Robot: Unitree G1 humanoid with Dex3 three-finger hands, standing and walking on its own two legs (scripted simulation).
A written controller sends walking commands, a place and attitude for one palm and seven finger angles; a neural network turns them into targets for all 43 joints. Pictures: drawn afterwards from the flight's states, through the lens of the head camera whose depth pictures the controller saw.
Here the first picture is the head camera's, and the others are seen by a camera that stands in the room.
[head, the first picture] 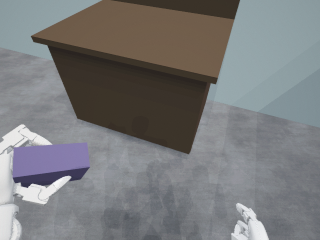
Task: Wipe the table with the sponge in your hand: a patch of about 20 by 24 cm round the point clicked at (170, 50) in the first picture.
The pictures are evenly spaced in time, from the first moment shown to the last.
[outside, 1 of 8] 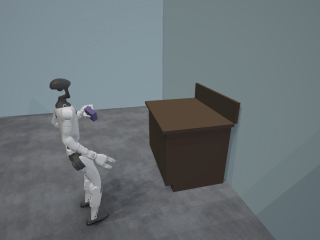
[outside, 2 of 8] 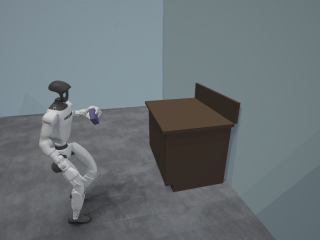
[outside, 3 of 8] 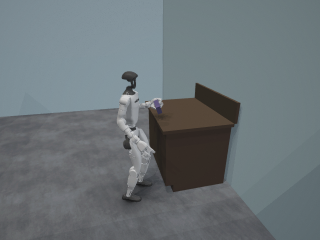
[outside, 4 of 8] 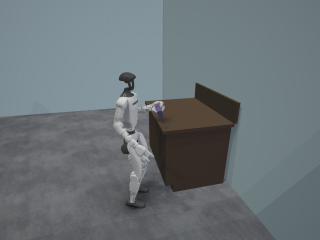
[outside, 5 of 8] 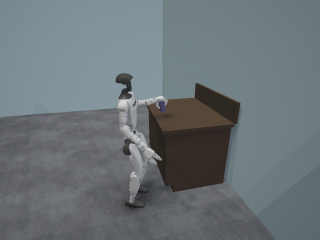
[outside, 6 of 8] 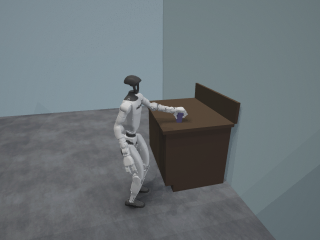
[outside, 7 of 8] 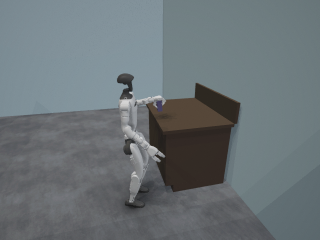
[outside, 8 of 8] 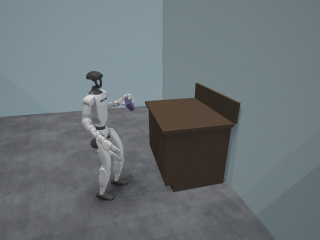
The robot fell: no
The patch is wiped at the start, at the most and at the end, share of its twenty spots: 0.00 1.00 1.00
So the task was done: yes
